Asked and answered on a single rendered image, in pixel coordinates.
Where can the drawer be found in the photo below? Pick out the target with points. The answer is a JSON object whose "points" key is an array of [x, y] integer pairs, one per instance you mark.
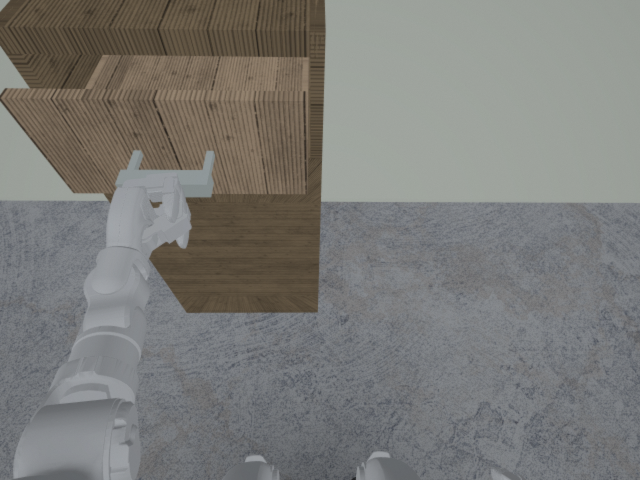
{"points": [[253, 112]]}

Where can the robot left forearm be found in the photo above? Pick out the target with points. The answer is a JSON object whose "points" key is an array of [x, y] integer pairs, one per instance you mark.
{"points": [[108, 347]]}

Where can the robot left upper arm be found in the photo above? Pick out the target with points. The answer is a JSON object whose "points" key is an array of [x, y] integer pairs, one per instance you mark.
{"points": [[89, 440]]}

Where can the right robot thigh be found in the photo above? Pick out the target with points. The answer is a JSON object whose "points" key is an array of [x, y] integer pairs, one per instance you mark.
{"points": [[384, 468]]}

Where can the left robot shin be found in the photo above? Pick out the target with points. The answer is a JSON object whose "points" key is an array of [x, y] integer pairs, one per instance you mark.
{"points": [[255, 458]]}

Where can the cabinet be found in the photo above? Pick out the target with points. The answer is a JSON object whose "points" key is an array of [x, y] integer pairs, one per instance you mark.
{"points": [[246, 253]]}

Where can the robot left hand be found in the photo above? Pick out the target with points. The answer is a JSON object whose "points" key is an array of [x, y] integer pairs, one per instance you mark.
{"points": [[131, 213]]}

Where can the handle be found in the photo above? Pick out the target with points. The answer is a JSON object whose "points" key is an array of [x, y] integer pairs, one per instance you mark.
{"points": [[195, 183]]}

